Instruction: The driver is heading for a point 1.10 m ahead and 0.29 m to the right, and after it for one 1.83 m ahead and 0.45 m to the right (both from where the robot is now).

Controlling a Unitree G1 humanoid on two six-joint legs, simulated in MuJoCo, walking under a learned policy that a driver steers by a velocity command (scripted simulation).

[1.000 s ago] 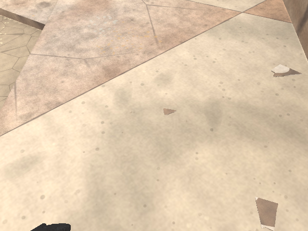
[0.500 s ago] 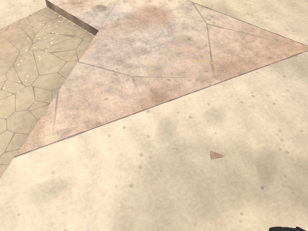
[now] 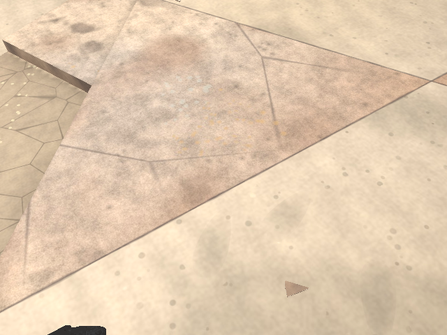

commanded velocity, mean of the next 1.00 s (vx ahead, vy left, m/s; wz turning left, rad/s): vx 0.50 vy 0.00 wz -0.26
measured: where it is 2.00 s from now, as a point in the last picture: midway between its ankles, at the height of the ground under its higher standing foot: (296, 181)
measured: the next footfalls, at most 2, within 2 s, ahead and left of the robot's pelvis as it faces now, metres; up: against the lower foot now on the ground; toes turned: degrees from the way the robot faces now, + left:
left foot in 0.48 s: +0.42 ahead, +0.15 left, +0.00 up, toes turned -1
right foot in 1.00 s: +0.64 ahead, -0.15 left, +0.00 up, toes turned -23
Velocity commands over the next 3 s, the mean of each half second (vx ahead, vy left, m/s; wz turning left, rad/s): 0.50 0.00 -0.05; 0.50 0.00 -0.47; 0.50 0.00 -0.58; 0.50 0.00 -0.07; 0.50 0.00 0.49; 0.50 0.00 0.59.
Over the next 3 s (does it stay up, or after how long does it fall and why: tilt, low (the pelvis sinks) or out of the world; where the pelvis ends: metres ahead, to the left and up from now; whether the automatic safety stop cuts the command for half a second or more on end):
stays up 1.48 -0.48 0.00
